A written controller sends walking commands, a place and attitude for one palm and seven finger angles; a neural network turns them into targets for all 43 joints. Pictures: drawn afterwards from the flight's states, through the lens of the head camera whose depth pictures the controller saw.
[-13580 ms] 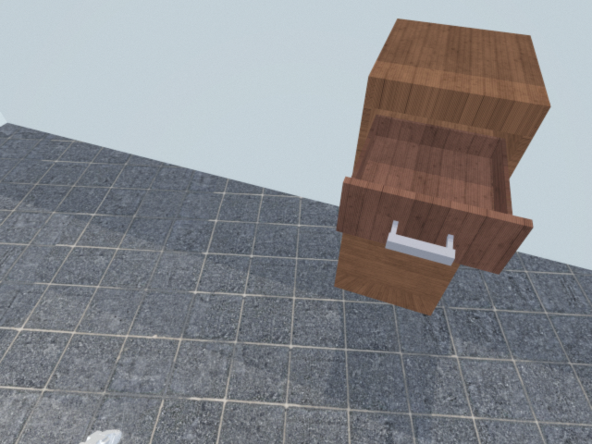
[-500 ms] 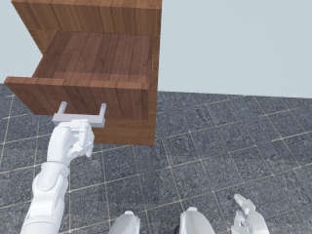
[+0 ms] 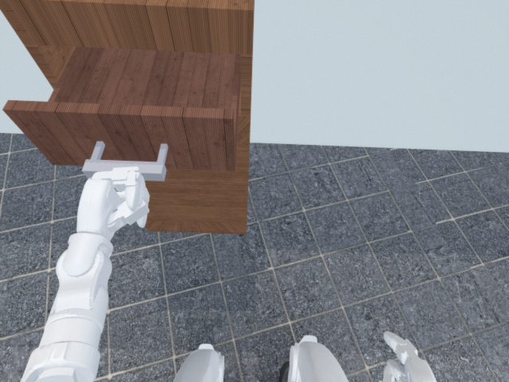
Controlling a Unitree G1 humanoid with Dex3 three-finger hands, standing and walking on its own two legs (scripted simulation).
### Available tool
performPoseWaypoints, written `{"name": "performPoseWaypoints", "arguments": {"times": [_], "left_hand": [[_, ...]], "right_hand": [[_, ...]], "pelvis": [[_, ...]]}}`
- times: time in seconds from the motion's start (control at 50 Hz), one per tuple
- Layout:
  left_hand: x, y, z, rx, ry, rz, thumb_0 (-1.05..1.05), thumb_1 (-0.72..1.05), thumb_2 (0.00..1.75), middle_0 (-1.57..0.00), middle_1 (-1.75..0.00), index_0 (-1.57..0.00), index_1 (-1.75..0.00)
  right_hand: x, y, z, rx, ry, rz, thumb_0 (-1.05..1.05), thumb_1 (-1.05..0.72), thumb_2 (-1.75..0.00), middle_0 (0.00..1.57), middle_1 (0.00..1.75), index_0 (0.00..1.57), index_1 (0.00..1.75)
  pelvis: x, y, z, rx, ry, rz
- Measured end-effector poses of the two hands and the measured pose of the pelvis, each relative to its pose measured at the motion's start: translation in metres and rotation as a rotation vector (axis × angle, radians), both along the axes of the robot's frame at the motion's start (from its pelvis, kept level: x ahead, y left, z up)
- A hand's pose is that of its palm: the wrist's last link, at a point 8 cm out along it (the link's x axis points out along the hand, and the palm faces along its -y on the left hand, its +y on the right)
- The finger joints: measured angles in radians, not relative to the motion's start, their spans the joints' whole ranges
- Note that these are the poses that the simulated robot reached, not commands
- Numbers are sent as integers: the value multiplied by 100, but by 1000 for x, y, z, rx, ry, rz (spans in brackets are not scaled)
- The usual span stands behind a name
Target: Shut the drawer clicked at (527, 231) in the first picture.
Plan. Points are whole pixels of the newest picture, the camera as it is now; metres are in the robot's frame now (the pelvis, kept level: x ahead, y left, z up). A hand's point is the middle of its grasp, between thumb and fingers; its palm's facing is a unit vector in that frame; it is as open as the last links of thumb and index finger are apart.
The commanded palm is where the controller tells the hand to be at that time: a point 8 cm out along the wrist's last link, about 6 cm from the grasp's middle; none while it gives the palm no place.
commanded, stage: push the drawer shut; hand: left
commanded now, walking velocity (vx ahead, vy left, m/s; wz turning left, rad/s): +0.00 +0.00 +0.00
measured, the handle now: (128, 159) +0.45 +0.22 +0.04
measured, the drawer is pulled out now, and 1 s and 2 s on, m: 0.15 0.03 0.00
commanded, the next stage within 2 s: pull the fist back off the drawer in 1.52 s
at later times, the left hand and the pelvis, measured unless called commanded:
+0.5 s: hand (148, 169) +0.43 +0.19 +0.04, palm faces -0.03 -1.00 -0.05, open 3.0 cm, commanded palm +0.42 +0.24 +0.04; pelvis -0.01 +0.00 -0.01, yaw -1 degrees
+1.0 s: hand (155, 141) +0.49 +0.18 +0.04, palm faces -0.02 -1.00 -0.04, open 3.2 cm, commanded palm +0.48 +0.23 +0.04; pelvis -0.01 +0.01 -0.01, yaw -2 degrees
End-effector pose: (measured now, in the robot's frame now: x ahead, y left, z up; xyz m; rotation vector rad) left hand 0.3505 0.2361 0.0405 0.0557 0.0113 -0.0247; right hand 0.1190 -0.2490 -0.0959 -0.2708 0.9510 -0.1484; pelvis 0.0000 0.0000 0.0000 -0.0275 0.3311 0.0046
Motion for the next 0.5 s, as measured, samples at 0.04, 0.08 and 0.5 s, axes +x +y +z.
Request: {"name": "performPoseWaypoints", "arguments": {"times": [0.04, 0.08, 0.5], "left_hand": [[4, 0, 0, 0, 1, 1, -2, 81, 93, -140, -160, -140, -160], [8, 0, 0, 1, 1, 1, -2, 81, 93, -140, -160, -140, -160], [63, 4, 2, -9, 3, -6, 0, 77, 90, -140, -160, -140, -160]], "right_hand": [[-2, -2, -1, -1, 9, -3, 1, -91, -90, 20, 30, 20, 30], [-5, -3, -2, -2, 19, -6, 0, -91, -90, 20, 30, 20, 30], [-69, -15, -13, -27, 176, -83, 0, -91, -90, 20, 30, 20, 30]], "pelvis": [[-1, -1, 0, 0, 1, 0], [-2, -1, 0, 0, 3, 0], [-14, -3, -7, 0, 35, -16]]}}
